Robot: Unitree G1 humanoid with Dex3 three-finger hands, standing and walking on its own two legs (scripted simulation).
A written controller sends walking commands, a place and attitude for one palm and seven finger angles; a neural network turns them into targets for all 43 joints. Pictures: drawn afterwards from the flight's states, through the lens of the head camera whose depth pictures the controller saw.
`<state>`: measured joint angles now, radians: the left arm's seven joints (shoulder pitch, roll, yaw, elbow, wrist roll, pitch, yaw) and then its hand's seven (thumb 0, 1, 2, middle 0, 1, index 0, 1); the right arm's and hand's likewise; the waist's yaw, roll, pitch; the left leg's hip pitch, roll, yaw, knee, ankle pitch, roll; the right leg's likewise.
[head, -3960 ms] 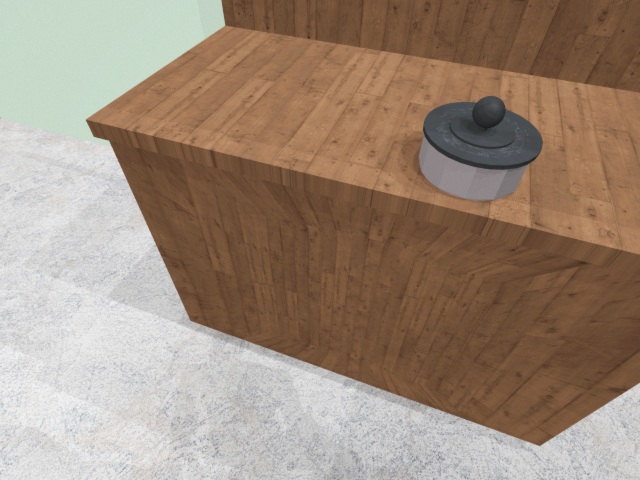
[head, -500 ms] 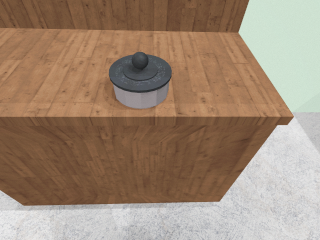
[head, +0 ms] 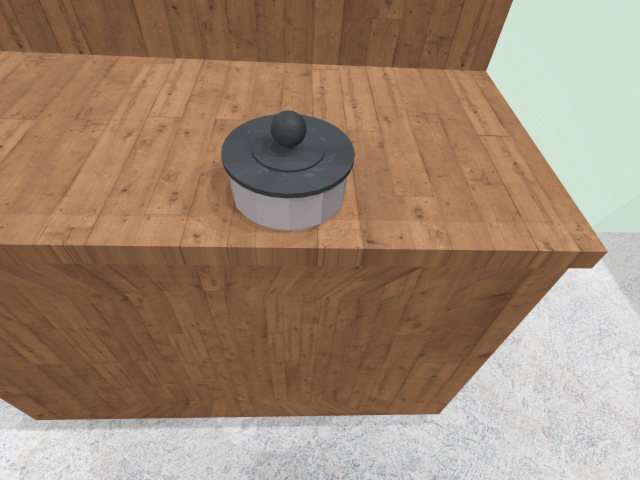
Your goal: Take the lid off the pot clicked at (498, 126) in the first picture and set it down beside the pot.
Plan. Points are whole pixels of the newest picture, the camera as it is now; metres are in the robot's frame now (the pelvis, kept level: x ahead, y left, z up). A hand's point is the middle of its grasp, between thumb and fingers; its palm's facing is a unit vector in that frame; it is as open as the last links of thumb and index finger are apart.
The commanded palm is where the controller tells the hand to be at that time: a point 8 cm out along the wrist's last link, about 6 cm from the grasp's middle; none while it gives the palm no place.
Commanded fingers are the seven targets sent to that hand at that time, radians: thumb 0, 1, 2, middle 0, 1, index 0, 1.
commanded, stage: look again from close up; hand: left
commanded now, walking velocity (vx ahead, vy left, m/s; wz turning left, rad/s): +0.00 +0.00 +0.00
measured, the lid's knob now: (288, 129) +0.51 +0.08 +0.18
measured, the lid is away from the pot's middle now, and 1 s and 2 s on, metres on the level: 0.00 0.00 0.00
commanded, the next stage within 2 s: lift the closed hand beside the body in 0.28 s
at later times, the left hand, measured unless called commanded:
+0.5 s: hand out of the picture +0.11 +0.21 -0.10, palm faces +0.18 -0.94 -0.29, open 7.2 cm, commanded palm +0.09 +0.25 -0.02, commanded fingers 0.00 0.90 0.90 -0.51 -0.64 -0.51 -0.64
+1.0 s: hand out of the picture +0.11 +0.22 +0.07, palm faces +0.34 -0.88 -0.34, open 3.1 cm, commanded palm +0.05 +0.25 +0.11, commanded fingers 0.00 0.90 0.90 -1.30 -1.50 -1.30 -1.50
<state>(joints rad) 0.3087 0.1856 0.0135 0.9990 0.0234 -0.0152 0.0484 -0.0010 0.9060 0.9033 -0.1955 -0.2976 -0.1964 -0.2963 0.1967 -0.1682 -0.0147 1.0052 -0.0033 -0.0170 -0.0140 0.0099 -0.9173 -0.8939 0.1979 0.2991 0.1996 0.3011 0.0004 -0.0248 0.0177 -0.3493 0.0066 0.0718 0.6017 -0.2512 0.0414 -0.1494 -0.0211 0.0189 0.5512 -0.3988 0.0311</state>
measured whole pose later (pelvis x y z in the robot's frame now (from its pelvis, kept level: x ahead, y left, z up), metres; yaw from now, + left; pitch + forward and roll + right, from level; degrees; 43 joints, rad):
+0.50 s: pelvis +0.00 +0.01 +0.01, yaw +2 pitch -1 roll +0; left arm 0.46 0.19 0.01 0.36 0.00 0.04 0.14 0.01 0.91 0.90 -0.24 -0.34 -0.24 -0.34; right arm 0.30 -0.19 0.01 0.89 0.03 -0.18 -0.03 0.01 -0.91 -0.89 0.20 0.30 0.20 0.30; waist 0.03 -0.01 0.02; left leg -0.30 -0.03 0.06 0.51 -0.21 0.05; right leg -0.10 -0.05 -0.01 0.49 -0.37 0.01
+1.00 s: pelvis -0.03 -0.02 +0.01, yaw +3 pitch -6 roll -1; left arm 0.64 0.28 0.16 -0.26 -0.03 -0.06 0.07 0.01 0.90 0.90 -1.15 -1.33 -1.15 -1.33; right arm 0.19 -0.22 0.02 0.57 0.00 -0.15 -0.08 0.01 -0.91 -0.89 0.20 0.30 0.20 0.30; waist 0.08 0.04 0.03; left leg -0.20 0.02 0.01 0.42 -0.12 0.01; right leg 0.01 0.01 -0.04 0.36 -0.28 0.00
